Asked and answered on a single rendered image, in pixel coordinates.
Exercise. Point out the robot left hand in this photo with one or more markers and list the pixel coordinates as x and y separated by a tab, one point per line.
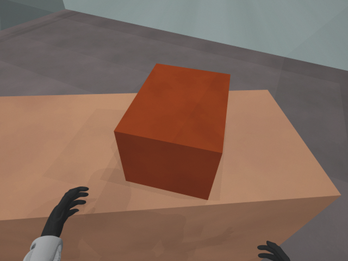
61	212

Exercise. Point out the robot left forearm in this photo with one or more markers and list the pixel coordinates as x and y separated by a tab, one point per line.
45	248

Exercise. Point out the carton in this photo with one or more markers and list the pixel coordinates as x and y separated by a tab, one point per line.
171	136

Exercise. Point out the robot right hand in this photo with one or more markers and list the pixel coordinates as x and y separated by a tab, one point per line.
278	253

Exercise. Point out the pedestal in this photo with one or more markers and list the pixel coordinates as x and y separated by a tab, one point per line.
267	186

